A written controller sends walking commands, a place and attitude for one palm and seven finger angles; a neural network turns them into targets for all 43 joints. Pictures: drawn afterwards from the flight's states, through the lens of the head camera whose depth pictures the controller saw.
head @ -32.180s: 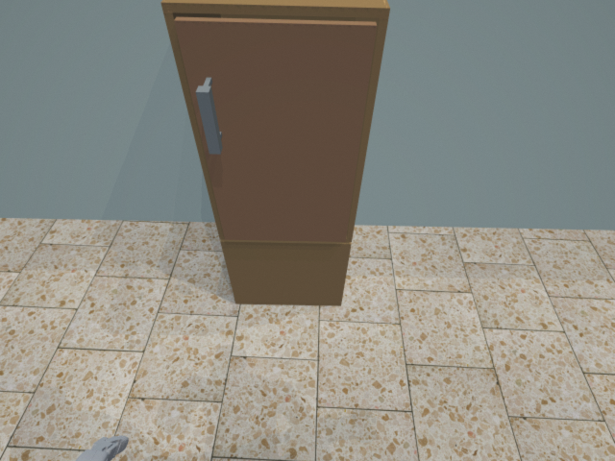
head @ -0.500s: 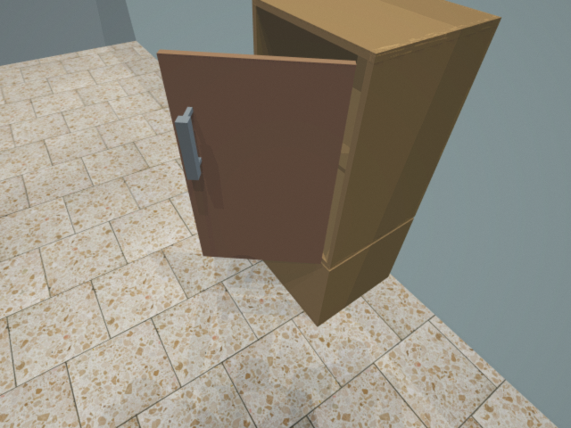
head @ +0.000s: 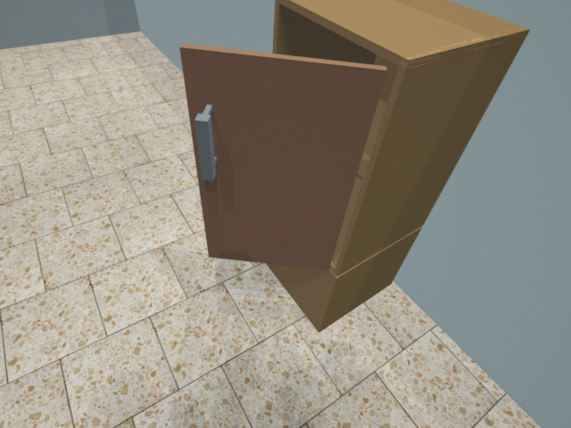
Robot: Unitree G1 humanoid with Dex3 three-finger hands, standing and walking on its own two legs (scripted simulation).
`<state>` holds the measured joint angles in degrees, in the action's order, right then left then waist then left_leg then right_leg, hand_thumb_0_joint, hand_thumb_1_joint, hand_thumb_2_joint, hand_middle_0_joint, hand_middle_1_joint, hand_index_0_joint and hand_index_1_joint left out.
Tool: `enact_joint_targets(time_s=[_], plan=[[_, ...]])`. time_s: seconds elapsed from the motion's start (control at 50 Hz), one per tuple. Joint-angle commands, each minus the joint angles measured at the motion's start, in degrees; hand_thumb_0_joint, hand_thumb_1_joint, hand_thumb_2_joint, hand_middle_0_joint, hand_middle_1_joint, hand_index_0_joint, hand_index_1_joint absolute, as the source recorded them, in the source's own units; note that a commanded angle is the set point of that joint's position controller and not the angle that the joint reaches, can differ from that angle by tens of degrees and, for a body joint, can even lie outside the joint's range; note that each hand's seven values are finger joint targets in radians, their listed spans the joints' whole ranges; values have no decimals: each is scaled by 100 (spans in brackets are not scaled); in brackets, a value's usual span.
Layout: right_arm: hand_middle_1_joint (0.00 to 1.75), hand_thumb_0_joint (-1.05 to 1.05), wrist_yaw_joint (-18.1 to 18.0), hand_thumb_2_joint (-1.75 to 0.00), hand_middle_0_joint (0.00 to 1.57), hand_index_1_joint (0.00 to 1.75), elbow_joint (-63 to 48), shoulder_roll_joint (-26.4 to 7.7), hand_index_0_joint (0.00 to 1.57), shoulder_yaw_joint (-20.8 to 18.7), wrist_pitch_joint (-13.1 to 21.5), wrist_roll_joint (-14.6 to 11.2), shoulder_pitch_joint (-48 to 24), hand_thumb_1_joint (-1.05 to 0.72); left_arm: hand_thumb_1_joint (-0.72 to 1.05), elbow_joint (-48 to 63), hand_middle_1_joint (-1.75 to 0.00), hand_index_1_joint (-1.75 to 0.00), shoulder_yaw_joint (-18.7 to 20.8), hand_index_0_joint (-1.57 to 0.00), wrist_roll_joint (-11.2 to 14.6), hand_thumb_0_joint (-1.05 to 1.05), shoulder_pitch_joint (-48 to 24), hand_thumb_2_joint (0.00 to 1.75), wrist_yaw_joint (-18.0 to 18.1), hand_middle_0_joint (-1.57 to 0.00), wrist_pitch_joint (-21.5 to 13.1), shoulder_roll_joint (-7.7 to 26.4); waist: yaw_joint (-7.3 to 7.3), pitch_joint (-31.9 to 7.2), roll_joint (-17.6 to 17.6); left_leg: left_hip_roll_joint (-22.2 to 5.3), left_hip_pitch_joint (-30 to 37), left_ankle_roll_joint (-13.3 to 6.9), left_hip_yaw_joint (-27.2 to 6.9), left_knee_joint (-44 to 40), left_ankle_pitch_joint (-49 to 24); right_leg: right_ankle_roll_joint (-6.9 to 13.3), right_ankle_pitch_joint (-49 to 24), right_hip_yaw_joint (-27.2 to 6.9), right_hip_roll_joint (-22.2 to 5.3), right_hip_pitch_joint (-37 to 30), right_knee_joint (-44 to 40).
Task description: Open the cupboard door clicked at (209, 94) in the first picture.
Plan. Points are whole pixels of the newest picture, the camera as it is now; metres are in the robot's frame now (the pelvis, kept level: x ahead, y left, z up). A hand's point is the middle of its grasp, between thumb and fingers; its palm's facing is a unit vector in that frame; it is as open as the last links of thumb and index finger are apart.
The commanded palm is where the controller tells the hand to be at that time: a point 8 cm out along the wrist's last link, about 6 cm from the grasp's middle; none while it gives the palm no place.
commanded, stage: shuffle to correct the standing spot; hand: left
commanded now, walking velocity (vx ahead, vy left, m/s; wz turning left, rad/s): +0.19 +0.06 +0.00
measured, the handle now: (208, 143) +0.60 +0.20 +0.07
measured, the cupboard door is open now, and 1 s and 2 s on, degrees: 51 51 51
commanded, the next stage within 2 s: come to a stop and stand still in 0.06 s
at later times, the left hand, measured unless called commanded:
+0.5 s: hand out of the picture +0.15 +0.16 -0.17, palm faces +0.03 -0.98 -0.17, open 7.3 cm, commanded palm none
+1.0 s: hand out of the picture +0.03 +0.18 -0.15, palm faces +0.01 -0.96 -0.28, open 7.4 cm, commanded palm none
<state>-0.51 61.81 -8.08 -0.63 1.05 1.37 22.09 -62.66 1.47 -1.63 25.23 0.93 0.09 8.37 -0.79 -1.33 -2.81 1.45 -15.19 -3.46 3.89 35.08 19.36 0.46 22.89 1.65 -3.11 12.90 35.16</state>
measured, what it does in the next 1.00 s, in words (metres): steps on the spot: right foot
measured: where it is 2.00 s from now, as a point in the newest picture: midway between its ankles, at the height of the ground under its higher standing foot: outside the picture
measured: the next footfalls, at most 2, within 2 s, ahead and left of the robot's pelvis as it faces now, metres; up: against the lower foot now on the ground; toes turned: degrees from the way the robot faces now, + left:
right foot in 0.32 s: +0.10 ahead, -0.12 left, +0.00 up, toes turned -2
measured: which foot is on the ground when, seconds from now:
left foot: down 0.00-1.00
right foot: up 0.00-0.30, down 0.32-1.00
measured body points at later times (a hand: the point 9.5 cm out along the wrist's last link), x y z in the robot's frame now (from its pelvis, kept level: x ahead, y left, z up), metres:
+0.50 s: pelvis +0.06 +0.00 +0.00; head +0.09 +0.01 +0.45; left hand +0.15 +0.21 -0.15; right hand +0.04 -0.21 -0.16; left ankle +0.02 +0.09 -0.73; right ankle +0.11 -0.11 -0.73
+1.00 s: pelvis +0.04 -0.01 +0.01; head +0.04 -0.05 +0.46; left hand +0.03 +0.23 -0.13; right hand +0.10 -0.24 -0.16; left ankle +0.02 +0.09 -0.73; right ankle +0.06 -0.12 -0.73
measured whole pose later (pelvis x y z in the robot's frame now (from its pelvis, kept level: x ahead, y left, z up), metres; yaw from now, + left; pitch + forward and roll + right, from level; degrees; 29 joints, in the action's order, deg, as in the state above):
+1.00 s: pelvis +0.04 -0.01 +0.01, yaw +0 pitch -1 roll +1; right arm -1.1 55.6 -12.0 -1.0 -0.2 0.9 13.7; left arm -60.7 -1.2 -1.0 18.6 1.5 0.4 9.1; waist -0.4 1.3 4.2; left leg -0.1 -9.9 -1.6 7.4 28.8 17.6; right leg 1.0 15.3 2.6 -1.6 15.4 32.1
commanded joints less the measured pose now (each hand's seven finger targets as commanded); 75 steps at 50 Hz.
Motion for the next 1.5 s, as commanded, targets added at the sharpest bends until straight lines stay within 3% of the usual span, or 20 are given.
enact_joint_targets(time_s=[0.0,0.06,0.12,0.22,0.26,0.28,0.32,0.34,0.36,0.4,0.46,0.5,0.56,0.62,0.7,0.72,0.8,0.88,0.98,1.48], plan=[[30,0,-129,-90,20,30,70,-807,20,-136,210,14,1249,-90,90,668,-30,-30,39,-20,-57,0,-756,90,-3,-20,-203,250,527,1210,1637,-2003,1103,-1087,-2839,-2439,95,246,840,177,110,2807,2110],[30,0,-133,-90,20,30,-44,-634,20,-56,335,16,820,-90,90,632,-30,-30,60,-20,8,0,-827,90,-69,-20,-290,125,283,821,660,-1901,1074,-1191,-2004,-2068,-2191,189,342,7,-214,2532,2311],[30,0,-153,-90,20,30,-40,-653,20,-43,380,13,659,-90,90,623,-30,-30,8,-20,30,0,-872,90,-113,-20,-247,-46,179,478,769,-1498,947,-984,-1094,-1989,-3141,105,-52,316,-89,1701,1401],[30,0,-204,-90,20,30,63,-567,20,-22,276,2,541,-90,90,591,-30,-30,20,-20,45,0,-869,90,-39,-20,-203,-43,35,502,692,-1383,483,-684,-727,-1502,-3637,63,-996,376,116,519,-16],[30,0,-211,-90,20,30,77,-478,20,2,255,-69,474,-90,90,441,-30,-30,45,-20,56,0,-495,90,25,-20,-248,174,-168,243,234,-1036,223,-251,-538,-949,-3198,-14,-2182,190,-26,-555,-999],[30,0,-199,-90,20,30,60,-359,20,24,267,-107,494,-90,90,364,-30,-30,99,-20,68,0,-228,90,84,-20,-292,506,-239,-94,-213,-814,-337,-4,-446,-589,-2322,135,-3693,-506,-578,-1466,-828],[30,0,-186,-90,20,30,74,-197,20,-38,146,-152,773,-90,90,339,-30,-30,134,-20,112,0,-195,90,122,-20,-259,994,-37,-297,-525,-260,-716,306,-244,-169,573,1042,-6023,-1281,-1960,-1619,-610],[30,0,-194,-90,20,30,78,-85,20,-58,81,-151,719,-90,90,416,-30,-30,125,-20,96,0,-378,90,134,-20,-203,996,10,-115,-511,-248,-560,324,-244,37,849,1170,-6137,-1110,-1954,-1165,-631],[30,0,-204,-90,20,30,86,-25,20,-42,8,-149,650,-90,90,467,-30,-30,146,-20,81,0,-539,90,172,-20,-199,914,43,-177,-1125,-349,-440,358,-148,280,915,1205,-6074,-1074,-1800,-930,-722],[30,0,-198,-90,20,30,115,-7,20,-84,-53,-140,568,-90,90,543,-30,-30,103,-20,62,0,-899,90,211,-20,-147,797,115,-14,-1222,-382,-276,383,-155,176,869,1129,-5752,-783,-1636,-557,-817],[30,0,-159,-90,20,30,178,-133,20,-129,-61,-107,686,-90,90,767,-30,-30,178,-20,114,0,-1228,90,192,-20,-16,810,235,-26,-221,-493,472,374,-78,-1019,-1052,650,-3840,-472,-1072,93,-406],[30,0,-161,-90,20,30,-51,-449,20,-197,-54,-31,237,-90,90,911,-30,-30,155,-20,111,0,-1278,90,161,-20,90,515,76,303,1385,-1378,275,-32,-724,-1463,-2944,131,-1663,129,-253,475,-5],[30,0,-210,-90,20,30,-322,-462,20,-188,-11,17,-337,-90,90,898,-30,-30,157,-20,35,0,-1227,90,149,-20,172,379,-7,624,1348,-1595,-122,-471,-784,-1581,-3627,62,-75,66,-42,467,789],[30,0,-216,-90,20,30,-402,-586,20,-212,3,15,-489,-90,90,807,-30,-30,103,-20,28,0,-981,90,122,-20,120,266,-81,463,809,-1457,441,-437,-635,-1152,-3848,21,-571,50,-46,448,53],[30,0,-188,-90,20,30,-447,-438,20,-196,-5,-82,-285,-90,90,687,-30,-30,64,-20,57,0,-748,90,139,-20,-70,628,130,-101,30,-713,476,162,-193,-727,-1840,299,-3868,-780,-806,-230,-704],[30,0,-133,-90,20,30,-761,-870,20,-216,10,-174,-757,-90,90,464,-30,-30,106,-20,63,0,-597,90,375,-20,-47,876,120,32,606,-950,479,326,-56,-388,-2530,208,-4430,-699,-725,-33,-304],[30,0,-101,-90,20,30,-915,-760,20,-121,33,-19,-565,-90,90,718,-30,-30,-39,-20,76,0,-773,90,195,-20,-67,687,66,-260,1192,-1228,614,-35,-543,-991,-2530,226,-1050,-97,-84,176,-314],[30,0,-64,-90,20,30,-982,-794,20,-90,-47,-63,-663,-90,90,624,-30,-30,-131,-20,81,0,-881,90,105,-20,-74,668,153,548,-146,-834,125,41,-445,-1326,-155,236,-676,-573,-238,451,-1055],[30,0,-21,-90,20,30,-747,-769,20,-33,-41,-38,-439,-90,90,531,-30,-30,-135,-20,92,0,-831,90,71,-20,-114,805,199,793,-110,-644,298,86,-324,-1452,101,254,164,-839,-289,801,-1517],[30,0,-127,-90,20,30,223,-464,20,99,75,-44,83,-90,90,22,-30,-30,-111,-20,143,0,-798,90,104,-20,-223,691,74,467,284,-799,363,251,-215,-1582,-856,330,-1940,-551,-401,-264,-1353]])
